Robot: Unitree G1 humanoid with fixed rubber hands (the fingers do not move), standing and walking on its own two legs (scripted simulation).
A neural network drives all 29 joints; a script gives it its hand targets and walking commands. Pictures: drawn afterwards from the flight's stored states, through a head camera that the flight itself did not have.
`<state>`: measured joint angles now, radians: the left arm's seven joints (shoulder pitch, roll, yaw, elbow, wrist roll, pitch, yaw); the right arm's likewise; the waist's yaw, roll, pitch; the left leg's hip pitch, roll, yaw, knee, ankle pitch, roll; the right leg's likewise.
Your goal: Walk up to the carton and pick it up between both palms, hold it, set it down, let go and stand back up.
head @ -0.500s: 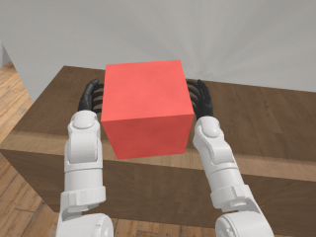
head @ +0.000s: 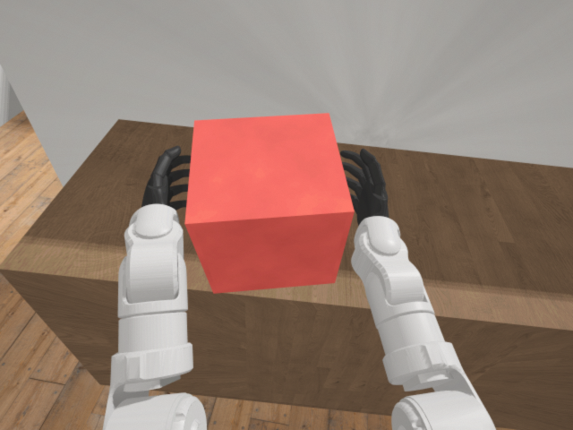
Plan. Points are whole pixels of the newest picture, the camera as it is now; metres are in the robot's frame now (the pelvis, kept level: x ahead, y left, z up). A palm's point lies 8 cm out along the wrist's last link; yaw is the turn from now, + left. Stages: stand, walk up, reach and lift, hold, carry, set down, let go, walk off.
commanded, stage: hold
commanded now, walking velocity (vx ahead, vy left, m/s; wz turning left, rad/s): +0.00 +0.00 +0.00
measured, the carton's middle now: (269, 206) +0.39 -0.01 +0.12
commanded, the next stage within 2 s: set down in 1.06 s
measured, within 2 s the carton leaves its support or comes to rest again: neither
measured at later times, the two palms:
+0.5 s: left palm (161, 206) +0.36 +0.13 +0.16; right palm (370, 207) +0.35 -0.14 +0.15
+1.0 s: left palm (159, 204) +0.36 +0.13 +0.16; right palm (370, 205) +0.35 -0.14 +0.16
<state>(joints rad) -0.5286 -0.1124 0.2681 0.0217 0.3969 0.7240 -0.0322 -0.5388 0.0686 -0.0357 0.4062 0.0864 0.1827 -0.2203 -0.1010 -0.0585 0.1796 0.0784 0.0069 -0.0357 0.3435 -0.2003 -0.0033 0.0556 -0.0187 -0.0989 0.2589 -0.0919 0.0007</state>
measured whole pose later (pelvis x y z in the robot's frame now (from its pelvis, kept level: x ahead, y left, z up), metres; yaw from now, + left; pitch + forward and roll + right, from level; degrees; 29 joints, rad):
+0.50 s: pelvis +0.00 +0.00 +0.00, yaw +0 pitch -12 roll -1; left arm -0.54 -0.11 0.28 0.04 0.40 0.71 -0.04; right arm -0.56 0.07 -0.04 0.43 0.08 0.17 -0.22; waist -0.11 -0.06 0.17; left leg 0.07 0.01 -0.04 0.34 -0.20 -0.01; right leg 0.05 -0.02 -0.10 0.26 -0.09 0.00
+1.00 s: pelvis +0.00 +0.00 +0.00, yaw +0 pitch -13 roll -1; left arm -0.55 -0.11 0.28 0.05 0.41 0.72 -0.04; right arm -0.57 0.07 -0.04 0.45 0.08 0.18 -0.22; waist -0.10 -0.07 0.17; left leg 0.09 0.01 -0.03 0.34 -0.20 0.00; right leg 0.06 -0.02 -0.10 0.25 -0.09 0.00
